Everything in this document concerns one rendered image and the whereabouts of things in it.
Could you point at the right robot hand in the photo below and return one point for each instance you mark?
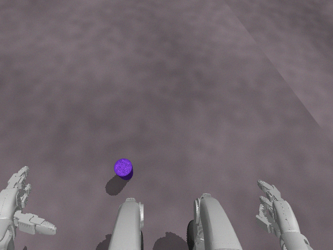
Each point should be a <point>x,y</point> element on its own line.
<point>282,218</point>

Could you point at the right robot arm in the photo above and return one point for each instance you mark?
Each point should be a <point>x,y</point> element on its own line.
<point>294,241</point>

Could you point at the cup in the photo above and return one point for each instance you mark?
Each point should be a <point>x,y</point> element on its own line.
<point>124,169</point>

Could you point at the left robot arm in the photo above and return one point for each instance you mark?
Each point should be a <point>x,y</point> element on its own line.
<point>7,234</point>

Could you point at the left robot hand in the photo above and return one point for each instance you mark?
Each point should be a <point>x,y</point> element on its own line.
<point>12,201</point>

